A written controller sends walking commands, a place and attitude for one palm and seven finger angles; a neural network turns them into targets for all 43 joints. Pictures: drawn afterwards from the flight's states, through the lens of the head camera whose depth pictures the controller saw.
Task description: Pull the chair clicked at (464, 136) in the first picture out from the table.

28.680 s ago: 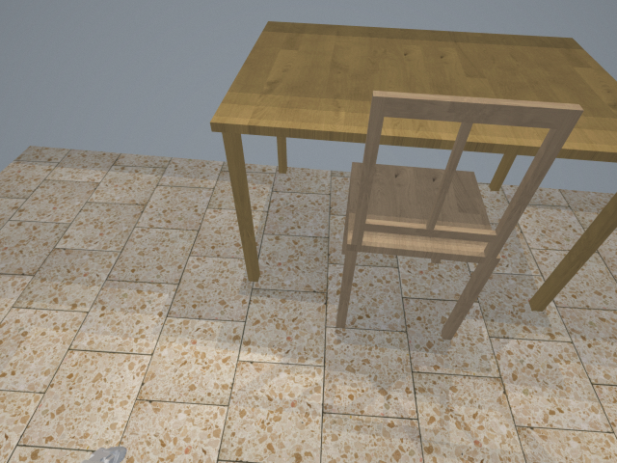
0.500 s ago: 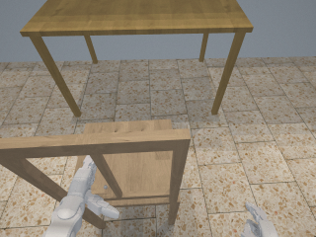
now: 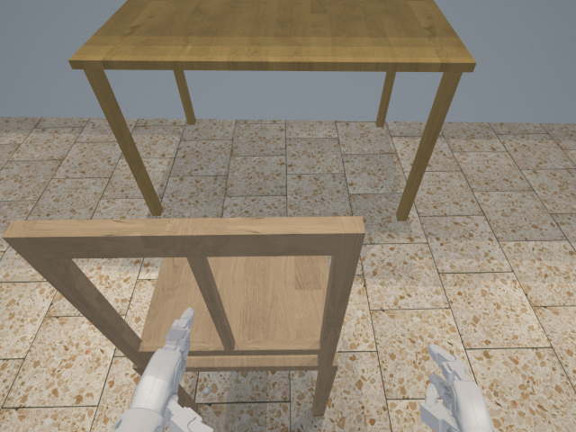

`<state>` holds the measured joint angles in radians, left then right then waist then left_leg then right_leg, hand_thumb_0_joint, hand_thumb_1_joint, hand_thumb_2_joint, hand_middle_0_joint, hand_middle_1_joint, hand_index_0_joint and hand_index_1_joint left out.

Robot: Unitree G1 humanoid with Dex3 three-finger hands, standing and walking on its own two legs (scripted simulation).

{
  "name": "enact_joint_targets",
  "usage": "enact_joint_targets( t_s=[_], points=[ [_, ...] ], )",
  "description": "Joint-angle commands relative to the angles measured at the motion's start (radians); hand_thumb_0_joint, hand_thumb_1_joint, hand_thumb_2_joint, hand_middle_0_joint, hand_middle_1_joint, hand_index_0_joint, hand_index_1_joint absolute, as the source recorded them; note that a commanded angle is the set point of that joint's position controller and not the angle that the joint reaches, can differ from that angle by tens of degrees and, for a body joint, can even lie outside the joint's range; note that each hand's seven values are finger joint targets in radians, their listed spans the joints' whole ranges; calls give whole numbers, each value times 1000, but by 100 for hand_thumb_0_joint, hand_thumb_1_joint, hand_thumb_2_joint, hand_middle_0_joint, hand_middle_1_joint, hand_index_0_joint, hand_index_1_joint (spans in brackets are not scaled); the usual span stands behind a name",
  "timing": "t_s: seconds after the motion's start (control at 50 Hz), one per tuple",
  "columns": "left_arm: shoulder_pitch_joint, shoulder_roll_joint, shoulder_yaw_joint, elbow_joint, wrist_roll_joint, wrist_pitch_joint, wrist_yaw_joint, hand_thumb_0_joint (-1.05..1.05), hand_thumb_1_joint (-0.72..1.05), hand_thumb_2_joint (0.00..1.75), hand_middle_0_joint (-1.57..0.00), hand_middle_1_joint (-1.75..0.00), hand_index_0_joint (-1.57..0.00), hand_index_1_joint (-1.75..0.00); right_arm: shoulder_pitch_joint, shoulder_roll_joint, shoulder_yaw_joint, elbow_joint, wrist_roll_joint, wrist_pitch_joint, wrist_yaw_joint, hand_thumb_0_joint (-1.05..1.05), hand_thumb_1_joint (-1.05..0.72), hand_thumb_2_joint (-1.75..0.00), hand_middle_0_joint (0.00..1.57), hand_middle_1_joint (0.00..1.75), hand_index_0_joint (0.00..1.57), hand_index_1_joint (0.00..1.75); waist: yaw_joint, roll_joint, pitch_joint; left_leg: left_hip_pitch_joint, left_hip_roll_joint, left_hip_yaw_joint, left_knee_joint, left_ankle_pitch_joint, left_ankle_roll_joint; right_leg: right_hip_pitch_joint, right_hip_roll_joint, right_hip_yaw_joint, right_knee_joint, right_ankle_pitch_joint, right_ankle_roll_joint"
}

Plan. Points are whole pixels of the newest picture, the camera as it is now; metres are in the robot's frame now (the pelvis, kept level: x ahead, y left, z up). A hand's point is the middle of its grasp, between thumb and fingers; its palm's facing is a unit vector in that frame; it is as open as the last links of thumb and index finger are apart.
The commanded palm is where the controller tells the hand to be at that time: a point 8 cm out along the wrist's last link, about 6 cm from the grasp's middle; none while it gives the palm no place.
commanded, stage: draw the fingers out of the gap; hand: left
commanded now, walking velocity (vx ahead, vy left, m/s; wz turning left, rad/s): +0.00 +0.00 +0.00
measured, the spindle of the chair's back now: (215, 307) +0.31 +0.12 -0.02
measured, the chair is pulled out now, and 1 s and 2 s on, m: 0.63 0.63 0.63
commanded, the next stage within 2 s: draw the hand back to the body in 0.08 s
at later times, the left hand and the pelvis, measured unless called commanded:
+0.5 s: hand (172, 373) +0.19 +0.14 +0.06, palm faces +0.02 -1.00 -0.08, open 17.5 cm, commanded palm +0.15 +0.20 +0.06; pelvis -0.01 -0.01 -0.03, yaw +0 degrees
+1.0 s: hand (81, 342) +0.20 +0.22 +0.13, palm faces +0.31 -0.86 -0.40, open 14.9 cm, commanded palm +0.16 +0.26 +0.15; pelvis +0.02 -0.01 +0.03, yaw +0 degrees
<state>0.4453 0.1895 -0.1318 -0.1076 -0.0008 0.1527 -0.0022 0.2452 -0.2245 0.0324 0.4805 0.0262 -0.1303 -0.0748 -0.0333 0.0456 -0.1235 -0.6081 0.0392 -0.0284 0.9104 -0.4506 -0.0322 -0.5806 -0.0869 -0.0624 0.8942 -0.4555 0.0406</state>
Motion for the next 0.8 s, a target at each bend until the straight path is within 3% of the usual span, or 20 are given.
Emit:
enact_joint_targets(
  t_s=[0.0, 0.1, 0.18, 0.2, 0.22, 0.24, 0.26, 0.3, 0.32, 0.38, 0.42, 0.46, 0.52, 0.6, 0.68, 0.7, 0.72, 0.74, 0.76, 0.78],
  points=[
    [41, 72, 48, -280, 3, -50, 22, 0, -55, 20, 0, 0, 0, 0, -92, -109, -53, -183, 3, -59, -13, 0, -90, -90, 20, 30, 20, 30, -1, -45, -93, 68, -30, 9, -138, 183, 52, 43, 51, -37, -136, 160, -44],
    [81, 88, 59, -314, 2, -56, 23, 0, -55, 20, 0, 0, 0, 0, -87, -107, -55, -182, 4, -63, -22, 0, -90, -90, 20, 30, 20, 30, -11, -46, -60, 36, -34, 8, -119, 140, 56, 12, 54, -30, -141, 109, -42],
    [135, 70, 38, -350, -2, -66, 5, 0, -55, 20, 0, 0, 0, 0, -79, -103, -58, -188, 6, -71, -29, 0, -90, -90, 20, 30, 20, 30, -13, -43, -92, 40, -39, 11, -97, 138, 58, 3, 54, -26, -131, 107, -38],
    [43, -17, 81, -496, -144, -206, 3, 0, -55, 20, 0, 0, 0, 0, -85, -88, -56, -175, 4, -102, -34, 0, -90, -90, 20, 30, 20, 30, -13, -82, -60, 11, -50, 5, -58, 160, 48, -35, 69, -48, -118, 136, -39],
    [107, 46, 130, -427, -135, -269, -2, 0, -55, 20, 0, 0, 0, 0, -73, -93, -66, -135, 2, -120, -32, 0, -90, -90, 20, 30, 20, 30, 5, -67, -108, 14, -47, 12, -42, 170, 45, -22, 70, -39, -95, 136, -45],
    [134, 53, 140, -429, -138, -303, -7, 0, -55, 20, 0, 0, 0, 0, -72, -90, -64, -132, 6, -129, -30, 0, -90, -90, 20, 30, 20, 30, 11, -37, -110, 19, -47, 11, -44, 175, 43, -25, 70, -41, -89, 138, -47],
    [138, 51, 152, -461, -155, -336, -10, 0, -55, 20, 0, 0, 0, 0, -60, -84, -67, -128, 8, -137, -27, 0, -90, -90, 20, 30, 20, 30, 12, -46, -146, 24, -47, 11, -39, 195, 44, -14, 69, -43, -77, 157, -44],
    [148, 71, 195, -461, -166, -412, -19, 0, -55, 20, 0, 0, 0, 0, -70, -78, -78, -100, 10, -147, -20, 0, -90, -90, 20, 30, 20, 30, 25, -3, -134, 3, -44, 13, -23, 211, 37, -24, 70, -38, -55, 171, -50],
    [145, 54, 186, -444, -167, -454, -29, 0, -55, 20, 0, 0, 0, 0, -70, -75, -79, -91, 12, -149, -12, 0, -90, -90, 20, 30, 20, 30, 22, 12, -125, -6, -44, 14, -12, 216, 34, -46, 69, -39, -38, 177, -49],
    [134, 32, 163, -381, -168, -576, -81, 0, -55, 20, 0, 0, 0, 0, -89, -73, -88, -69, 11, -155, 14, 0, -90, -90, 20, 30, 20, 30, 13, -16, -102, -63, -35, 7, 28, 193, 30, -103, 68, -35, -1, 158, -48],
    [196, 43, 167, -331, -162, -554, -121, 0, -55, 20, 0, 0, 0, 0, -107, -86, -95, -88, 19, -139, 21, 0, -90, -90, 20, 30, 20, 30, 18, -11, -108, -52, -32, 15, 5, 163, 34, -65, 65, -28, -20, 139, -47],
    [205, 73, 189, -372, -177, -490, -152, 0, -55, 20, 0, 0, 0, 0, -125, -93, -96, -123, 28, -122, 13, 0, -90, -90, 20, 30, 20, 30, 25, -13, -140, -29, -31, 20, -19, 134, 41, -15, 57, -16, -51, 116, -42],
    [158, 126, 258, -471, -211, -416, -150, 0, -55, 20, 0, 0, 0, 0, -133, -88, -84, -141, 36, -109, -13, 0, -90, -90, 20, 30, 20, 30, 29, -26, -164, 8, -31, 15, -48, 145, 48, 42, 55, -17, -80, 124, -38],
    [132, 173, 361, -551, -255, -413, -108, 0, -51, 22, -1, -1, -1, -1, -121, -68, -75, -116, 40, -123, -38, 0, -90, -90, 20, 30, 20, 30, 44, -50, -160, 54, -26, 10, -70, 222, 48, 92, 64, -25, -106, 206, -41],
    [130, 123, 329, -482, -267, -414, -130, 0, -37, 29, -2, -4, -2, -4, -106, -70, -67, -84, 45, -148, -36, 0, -90, -90, 20, 30, 20, 30, 24, -40, -87, 91, -21, 7, -100, 245, 44, 86, 67, -37, -139, 242, -36],
    [211, 309, 387, -449, -97, -314, 5, 0, -33, 31, -3, -5, -3, -5, -116, -64, -69, -93, 26, -109, -58, 0, -90, -90, 20, 30, 20, 30, 107, -27, -107, 138, 4, 22, -141, 258, 38, 166, 37, 32, -194, 259, -63],
    [222, 183, 309, -505, -81, -276, 50, 0, -30, 32, -4, -5, -4, -5, -109, -47, -53, -119, 20, -92, -60, 0, -90, -90, 20, 30, 20, 30, 66, -20, -40, 158, -7, 34, -166, 255, 38, 165, 27, 20, -220, 283, -55],
    [229, 183, 314, -500, -73, -253, 73, 0, -26, 34, -4, -6, -4, -6, -114, -52, -60, -115, 22, -82, -61, 0, -90, -90, 20, 30, 20, 30, 65, -31, -32, 178, -2, 30, -174, 251, 34, 171, 24, 13, -230, 287, -54],
    [184, 188, 302, -559, -63, -244, 91, 0, -22, 36, -4, -7, -4, -7, -117, -57, -48, -116, 16, -76, -61, 0, -90, -90, 20, 30, 20, 30, 60, 22, -23, 197, -4, 34, -189, 258, 36, 195, 23, 7, -239, 294, -56],
    [155, 238, 341, -566, -55, -233, 114, 0, -19, 37, -5, -8, -5, -8, -120, -57, -48, -108, 15, -71, -67, 0, -90, -90, 20, 30, 20, 30, 65, 22, -21, 216, 0, 35, -198, 258, 37, 205, 24, 7, -259, 286, -56]
  ],
)
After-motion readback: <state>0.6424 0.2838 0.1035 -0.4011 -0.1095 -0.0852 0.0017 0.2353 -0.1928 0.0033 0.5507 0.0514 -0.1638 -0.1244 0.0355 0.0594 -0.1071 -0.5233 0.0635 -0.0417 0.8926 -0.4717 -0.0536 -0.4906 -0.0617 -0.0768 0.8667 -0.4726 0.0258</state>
